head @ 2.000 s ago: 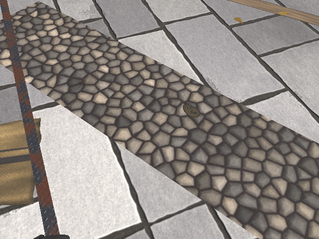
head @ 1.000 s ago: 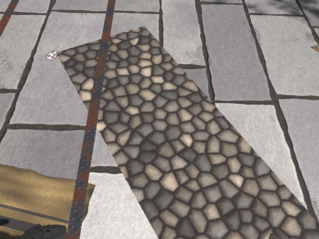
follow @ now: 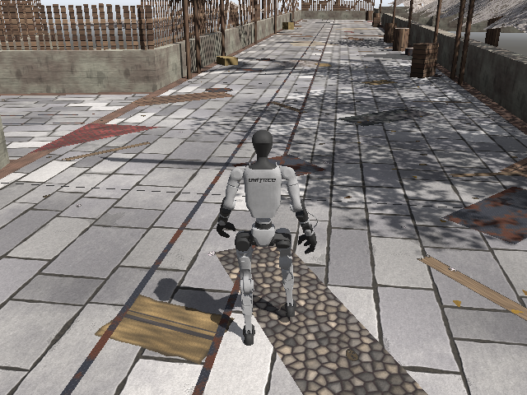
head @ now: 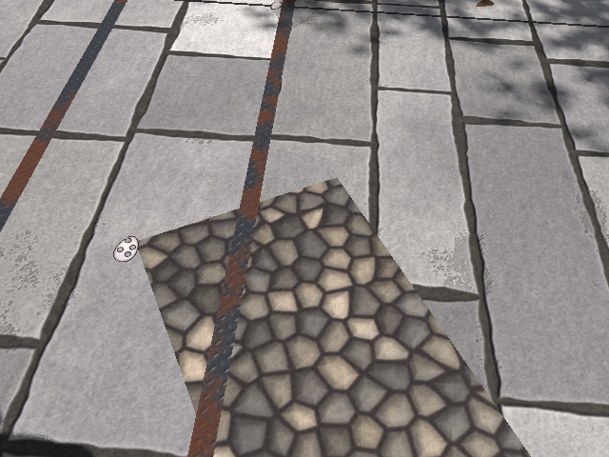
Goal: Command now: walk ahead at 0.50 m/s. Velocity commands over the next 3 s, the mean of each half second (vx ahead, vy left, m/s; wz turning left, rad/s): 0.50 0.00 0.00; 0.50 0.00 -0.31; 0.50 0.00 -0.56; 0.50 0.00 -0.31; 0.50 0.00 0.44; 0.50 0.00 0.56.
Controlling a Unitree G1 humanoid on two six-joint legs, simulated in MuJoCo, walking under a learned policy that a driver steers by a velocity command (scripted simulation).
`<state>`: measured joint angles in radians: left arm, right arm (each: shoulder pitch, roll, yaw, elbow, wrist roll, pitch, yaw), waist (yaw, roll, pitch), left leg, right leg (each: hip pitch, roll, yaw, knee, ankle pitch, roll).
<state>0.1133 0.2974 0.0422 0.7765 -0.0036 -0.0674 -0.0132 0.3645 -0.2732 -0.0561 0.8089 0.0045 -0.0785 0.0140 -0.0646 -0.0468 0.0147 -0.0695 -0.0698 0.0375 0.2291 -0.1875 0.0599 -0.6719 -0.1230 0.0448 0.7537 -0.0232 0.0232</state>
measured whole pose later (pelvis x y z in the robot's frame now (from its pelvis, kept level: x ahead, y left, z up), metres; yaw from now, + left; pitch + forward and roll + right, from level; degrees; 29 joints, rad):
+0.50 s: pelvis +0.27 -0.07 +0.00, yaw +0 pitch +1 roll -1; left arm 0.33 0.27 0.05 0.88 0.00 -0.08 -0.02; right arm 0.15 -0.30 -0.06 0.77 0.00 -0.06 0.00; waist 0.06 0.04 0.01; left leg -0.66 0.13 -0.05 0.83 -0.08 -0.01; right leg -0.10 0.07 -0.04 0.24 -0.16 -0.07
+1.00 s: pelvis +0.54 -0.01 +0.00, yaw -12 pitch +0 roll +2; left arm 0.21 0.31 0.08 0.81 -0.03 -0.02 0.00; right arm 0.28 -0.26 -0.07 0.88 -0.02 -0.10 0.00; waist -0.04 -0.05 0.03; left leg -0.09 -0.02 0.17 0.28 -0.19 0.03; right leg -0.66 -0.11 0.06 1.00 -0.16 0.00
